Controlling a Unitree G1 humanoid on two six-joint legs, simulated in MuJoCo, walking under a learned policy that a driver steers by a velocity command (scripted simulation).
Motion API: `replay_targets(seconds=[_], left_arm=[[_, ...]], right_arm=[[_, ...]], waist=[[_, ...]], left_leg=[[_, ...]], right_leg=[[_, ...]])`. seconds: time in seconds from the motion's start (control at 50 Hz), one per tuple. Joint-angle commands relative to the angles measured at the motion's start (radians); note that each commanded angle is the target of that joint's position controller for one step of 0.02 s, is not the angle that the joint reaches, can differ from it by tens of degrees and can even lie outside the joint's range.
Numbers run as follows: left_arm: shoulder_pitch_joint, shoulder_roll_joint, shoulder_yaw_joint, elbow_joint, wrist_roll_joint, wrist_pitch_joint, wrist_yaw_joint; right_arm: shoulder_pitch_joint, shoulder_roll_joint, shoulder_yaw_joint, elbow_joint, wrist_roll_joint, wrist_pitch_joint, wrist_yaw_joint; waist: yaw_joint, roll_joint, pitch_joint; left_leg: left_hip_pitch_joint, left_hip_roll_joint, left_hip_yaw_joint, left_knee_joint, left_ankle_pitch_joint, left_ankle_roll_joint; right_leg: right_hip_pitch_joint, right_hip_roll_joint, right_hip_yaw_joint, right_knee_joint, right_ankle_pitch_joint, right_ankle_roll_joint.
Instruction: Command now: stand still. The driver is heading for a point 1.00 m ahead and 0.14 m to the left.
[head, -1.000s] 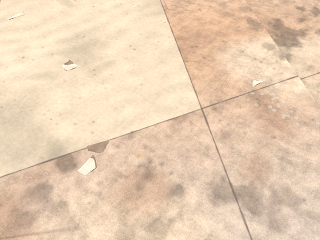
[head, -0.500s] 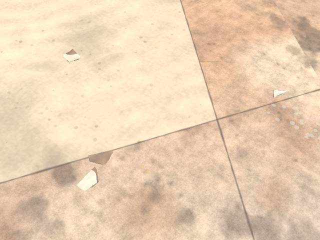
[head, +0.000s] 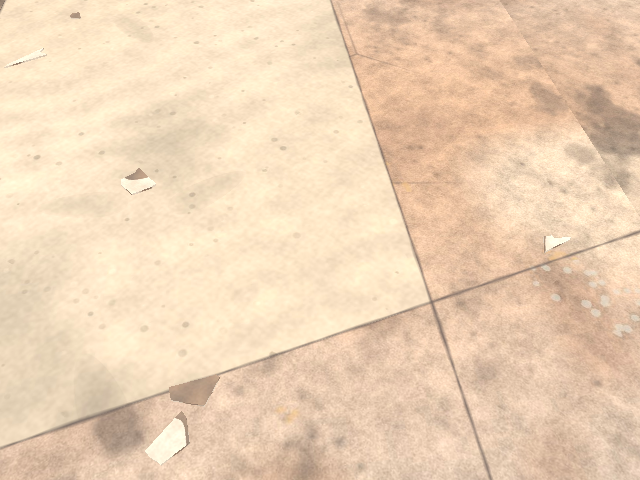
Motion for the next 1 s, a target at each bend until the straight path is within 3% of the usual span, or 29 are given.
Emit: replay_targets(seconds=[0.02,0.24,0.26,0.3,0.32,0.36,0.4,0.42,0.46,0.48,0.5,0.52,0.54,0.56,0.58,0.62,0.66,0.74,0.78,0.82,0.86,0.88,0.9,0.92,0.94,0.96,0.98,1.0], left_arm=[[0.024,0.124,0.031,-0.027,-0.002,-0.005,0.003],[0.007,0.115,0.031,0.055,-0.003,0.006,0.007],[0.029,0.109,0.031,0.074,-0.005,0.008,0.007],[0.027,0.116,0.036,0.084,-0.015,0.011,0.009],[0.016,0.112,0.034,0.078,-0.017,0.006,0.011],[-0.005,0.095,0.029,0.064,-0.024,-0.021,0.010],[-0.031,0.066,0.025,0.051,-0.031,-0.053,-0.002],[-0.044,0.070,0.027,0.047,-0.034,-0.063,-0.009],[0.016,0.066,0.030,0.073,-0.036,-0.079,-0.023],[0.092,0.068,0.035,0.110,-0.037,-0.083,-0.025],[0.188,0.098,0.048,0.153,-0.032,-0.081,-0.023],[0.319,0.190,0.075,0.193,-0.035,-0.082,-0.021],[0.374,0.243,0.085,0.198,-0.026,-0.090,-0.033],[0.326,0.169,0.063,0.186,-0.012,-0.098,-0.033],[0.292,0.129,0.052,0.172,-0.010,-0.104,-0.035],[0.247,0.115,0.041,0.160,-0.017,-0.098,-0.041],[0.248,0.080,0.027,0.160,-0.010,-0.081,-0.037],[0.243,0.134,0.033,0.153,-0.005,-0.074,-0.015],[0.272,0.160,0.042,0.170,-0.012,-0.080,-0.013],[0.269,0.160,0.048,0.182,-0.026,-0.083,-0.013],[0.247,0.172,0.055,0.181,-0.026,-0.076,-0.013],[0.235,0.182,0.060,0.179,-0.023,-0.068,-0.012],[0.222,0.176,0.058,0.174,-0.017,-0.058,-0.011],[0.211,0.167,0.052,0.162,-0.009,-0.053,-0.012],[0.310,0.055,0.022,0.142,-0.005,-0.063,-0.024],[0.306,0.013,0.007,0.154,-0.021,-0.091,-0.031],[0.211,0.100,0.033,0.120,-0.052,-0.112,-0.035],[0.129,0.135,0.040,0.095,-0.064,-0.123,-0.031]], right_arm=[[-0.026,-0.099,-0.019,-0.024,0.004,-0.006,-0.007],[-0.044,-0.111,-0.022,0.053,0.007,0.011,-0.021],[-0.027,-0.105,-0.022,0.069,0.008,0.013,-0.022],[-0.013,-0.125,-0.032,0.082,0.022,0.016,-0.022],[-0.012,-0.133,-0.035,0.079,0.025,0.012,-0.022],[0.033,-0.152,-0.041,0.086,0.033,-0.013,-0.020],[0.103,-0.195,-0.055,0.105,0.033,-0.037,-0.013],[0.104,-0.201,-0.057,0.102,0.030,-0.047,-0.012],[0.020,-0.187,-0.054,0.071,0.036,-0.058,-0.007],[-0.053,-0.174,-0.051,0.046,0.044,-0.055,-0.003],[-0.113,-0.141,-0.042,0.020,0.042,-0.056,0.000],[-0.159,-0.067,-0.023,-0.017,0.035,-0.069,0.004],[-0.181,-0.091,-0.028,-0.047,0.032,-0.088,0.001],[-0.156,-0.126,-0.039,-0.034,0.040,-0.099,0.007],[-0.109,-0.116,-0.037,-0.014,0.051,-0.104,0.016],[-0.115,-0.110,-0.041,-0.009,0.045,-0.106,0.024],[-0.135,-0.074,-0.035,-0.018,0.038,-0.100,0.037],[-0.293,-0.017,-0.008,-0.084,0.028,-0.087,0.046],[-0.328,-0.039,-0.008,-0.109,0.034,-0.081,0.047],[-0.339,-0.071,-0.013,-0.130,0.039,-0.081,0.050],[-0.292,-0.111,-0.030,-0.132,0.037,-0.086,0.052],[-0.220,-0.136,-0.045,-0.117,0.036,-0.086,0.050],[-0.068,-0.168,-0.067,-0.072,0.038,-0.083,0.044],[0.103,-0.205,-0.089,-0.025,0.039,-0.076,0.035],[0.254,-0.291,-0.109,0.001,0.010,-0.069,0.026],[0.264,-0.250,-0.090,0.013,0.016,-0.067,0.030],[0.157,-0.195,-0.071,0.003,0.026,-0.077,0.035],[0.065,-0.153,-0.058,-0.020,0.024,-0.085,0.036]], waist=[[0.006,0.009,-0.073],[0.001,0.002,-0.046],[0.003,0.003,-0.067],[-0.004,0.009,-0.012],[-0.009,0.024,0.041],[-0.027,0.083,0.107],[-0.039,0.178,0.102],[-0.036,0.180,0.104],[0.022,0.164,0.086],[0.072,0.141,0.073],[0.112,0.072,0.054],[0.142,-0.174,0.021],[0.159,-0.299,0.027],[0.115,-0.166,0.048],[0.086,-0.125,0.040],[0.062,-0.071,0.055],[0.055,-0.089,0.051],[0.077,-0.087,0.102],[0.077,-0.109,0.118],[0.058,-0.112,0.126],[0.012,-0.118,0.075],[-0.029,-0.134,0.014],[-0.103,-0.135,-0.077],[-0.177,-0.120,-0.172],[-0.147,0.108,-0.339],[-0.133,0.248,-0.439],[-0.117,0.201,-0.267],[-0.086,0.125,-0.146]], left_leg=[[0.075,0.047,-0.052,-0.054,0.252,0.029],[0.105,0.050,-0.055,-0.068,0.265,0.031],[0.112,0.037,-0.042,-0.070,0.154,0.034],[0.056,0.024,-0.046,-0.078,-0.256,0.061],[0.012,0.045,-0.084,-0.107,-0.406,0.080],[0.010,0.133,-0.227,-0.183,-0.540,0.137],[0.073,0.274,-0.461,-0.297,-0.589,0.226],[0.052,0.313,-0.527,-0.323,-0.565,0.253],[-0.009,0.295,-0.454,-0.301,-0.444,0.224],[-0.105,0.233,-0.341,-0.260,-0.368,0.176],[-0.225,0.151,-0.213,-0.131,-0.246,0.119],[-0.375,0.005,0.000,0.191,-0.138,0.032],[-0.550,-0.038,0.001,0.417,-0.272,0.011],[-0.637,0.018,-0.067,0.567,-0.290,0.026],[-0.667,0.048,-0.080,0.622,-0.216,0.045],[-0.682,0.100,-0.062,0.588,-0.092,0.056],[-0.598,0.107,-0.024,0.493,-0.006,0.038],[-0.389,0.046,0.048,0.169,0.192,0.000],[-0.318,0.032,0.050,0.088,0.242,0.009],[-0.306,0.037,0.025,0.031,0.255,0.037],[-0.231,0.016,0.027,0.009,0.224,0.072],[-0.132,-0.011,0.045,0.021,0.197,0.090],[0.052,-0.041,0.064,0.025,0.183,0.115],[0.316,0.012,0.003,0.046,0.167,0.148],[0.694,0.283,-0.431,-0.006,-0.063,0.289],[0.713,0.400,-0.811,-0.237,-0.231,0.347],[0.575,0.359,-0.721,-0.282,-0.280,0.295],[0.405,0.330,-0.565,-0.297,-0.207,0.260]], right_leg=[[0.011,-0.036,0.036,-0.077,0.282,-0.026],[0.024,-0.021,0.014,-0.107,0.272,-0.019],[0.033,-0.008,-0.001,-0.110,0.167,-0.022],[-0.036,0.017,-0.017,-0.086,-0.164,-0.051],[-0.092,0.017,-0.012,-0.075,-0.277,-0.063],[-0.198,0.019,-0.017,0.004,-0.296,-0.073],[-0.262,0.036,-0.052,0.147,-0.170,-0.076],[-0.252,0.021,-0.032,0.170,-0.156,-0.091],[-0.130,0.006,-0.027,0.070,-0.142,-0.125],[0.040,0.014,-0.036,-0.062,-0.078,-0.141],[0.211,-0.020,0.034,-0.132,-0.025,-0.149],[0.350,-0.182,0.324,-0.270,-0.124,-0.215],[0.442,-0.345,0.614,-0.353,-0.032,-0.310],[0.464,-0.353,0.578,-0.320,0.056,-0.310],[0.483,-0.318,0.482,-0.306,0.134,-0.279],[0.458,-0.282,0.329,-0.330,0.305,-0.226],[0.382,-0.228,0.212,-0.362,0.396,-0.199],[0.166,-0.158,0.079,-0.442,0.361,-0.188],[0.144,-0.181,0.073,-0.476,0.337,-0.191],[0.200,-0.213,0.063,-0.463,0.381,-0.178],[0.278,-0.235,0.041,-0.372,0.622,-0.156],[0.300,-0.234,0.023,-0.277,0.816,-0.142],[0.273,-0.203,-0.007,-0.104,0.946,-0.120],[0.113,-0.165,-0.021,0.123,0.858,-0.089],[-0.267,-0.021,-0.044,0.533,0.412,-0.029],[-0.392,0.083,0.087,0.777,-0.227,-0.026],[-0.500,0.021,0.129,0.865,-0.198,-0.052],[-0.510,-0.035,0.095,0.849,-0.116,-0.074]])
